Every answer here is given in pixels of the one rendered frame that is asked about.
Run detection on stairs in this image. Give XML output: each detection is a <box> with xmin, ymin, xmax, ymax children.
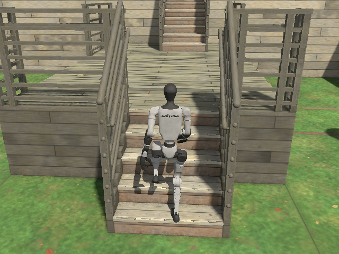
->
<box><xmin>113</xmin><ymin>113</ymin><xmax>223</xmax><ymax>238</ymax></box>
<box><xmin>162</xmin><ymin>0</ymin><xmax>205</xmax><ymax>51</ymax></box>

